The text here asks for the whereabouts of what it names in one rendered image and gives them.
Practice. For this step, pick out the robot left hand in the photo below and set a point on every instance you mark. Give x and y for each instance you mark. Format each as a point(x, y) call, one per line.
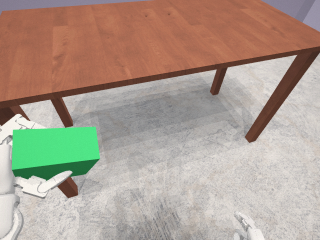
point(34, 186)

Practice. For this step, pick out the table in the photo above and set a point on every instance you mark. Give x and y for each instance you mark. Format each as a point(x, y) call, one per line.
point(55, 52)

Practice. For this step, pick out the sponge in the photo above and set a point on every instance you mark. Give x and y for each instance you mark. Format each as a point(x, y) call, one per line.
point(47, 152)

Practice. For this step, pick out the robot right hand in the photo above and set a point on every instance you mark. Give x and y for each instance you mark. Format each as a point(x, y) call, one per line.
point(249, 226)

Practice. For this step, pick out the left robot forearm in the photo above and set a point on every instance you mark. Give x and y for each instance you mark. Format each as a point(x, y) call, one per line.
point(11, 219)

